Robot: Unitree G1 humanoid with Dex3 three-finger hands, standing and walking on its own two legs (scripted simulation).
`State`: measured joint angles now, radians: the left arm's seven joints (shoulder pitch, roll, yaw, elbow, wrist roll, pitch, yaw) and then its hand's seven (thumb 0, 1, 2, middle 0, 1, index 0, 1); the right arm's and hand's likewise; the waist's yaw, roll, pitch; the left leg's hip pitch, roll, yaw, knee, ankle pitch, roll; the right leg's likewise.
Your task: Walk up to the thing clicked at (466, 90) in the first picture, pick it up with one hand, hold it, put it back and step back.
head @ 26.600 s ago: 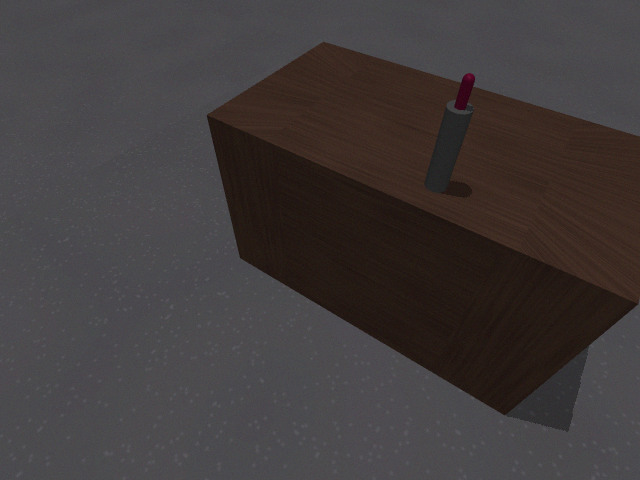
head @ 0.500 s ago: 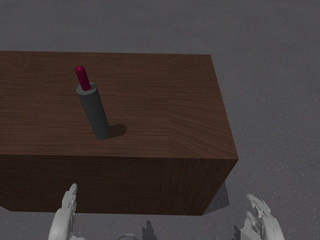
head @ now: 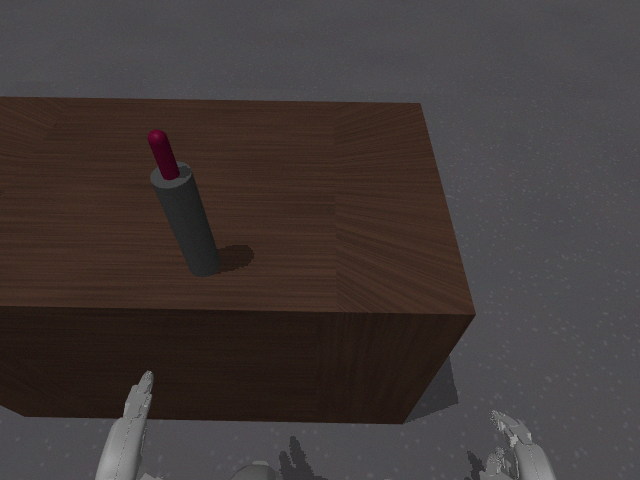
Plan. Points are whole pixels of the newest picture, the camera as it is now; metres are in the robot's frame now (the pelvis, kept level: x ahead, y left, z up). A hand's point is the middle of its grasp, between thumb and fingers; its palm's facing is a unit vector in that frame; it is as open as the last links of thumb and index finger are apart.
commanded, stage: home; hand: left
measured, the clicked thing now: (184, 210) +0.46 +0.21 +0.06
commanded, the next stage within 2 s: stand in 0.20 s
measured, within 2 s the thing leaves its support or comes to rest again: neither
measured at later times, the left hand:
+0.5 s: hand out of the picture +0.07 +0.25 -0.12, palm faces -0.03 -0.93 -0.36, open 15.7 cm
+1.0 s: hand out of the picture +0.04 +0.26 -0.10, palm faces -0.04 -0.94 -0.35, open 7.5 cm
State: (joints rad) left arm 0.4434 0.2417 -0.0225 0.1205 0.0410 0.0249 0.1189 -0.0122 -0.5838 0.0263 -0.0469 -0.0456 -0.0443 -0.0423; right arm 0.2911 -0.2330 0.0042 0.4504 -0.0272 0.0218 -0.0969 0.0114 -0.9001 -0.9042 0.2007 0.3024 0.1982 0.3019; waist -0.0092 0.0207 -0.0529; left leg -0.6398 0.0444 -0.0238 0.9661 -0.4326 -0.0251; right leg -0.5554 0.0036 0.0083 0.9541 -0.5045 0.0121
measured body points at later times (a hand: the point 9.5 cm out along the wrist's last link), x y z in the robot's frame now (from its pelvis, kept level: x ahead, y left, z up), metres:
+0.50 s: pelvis +0.00 +0.00 +0.04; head +0.01 +0.01 +0.49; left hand +0.07 +0.30 -0.09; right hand +0.08 -0.29 -0.09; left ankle +0.03 +0.14 -0.68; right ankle -0.01 -0.13 -0.68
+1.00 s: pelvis -0.01 +0.01 +0.06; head -0.01 +0.01 +0.51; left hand +0.05 +0.31 -0.08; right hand +0.05 -0.29 -0.08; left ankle +0.03 +0.14 -0.68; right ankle -0.01 -0.13 -0.68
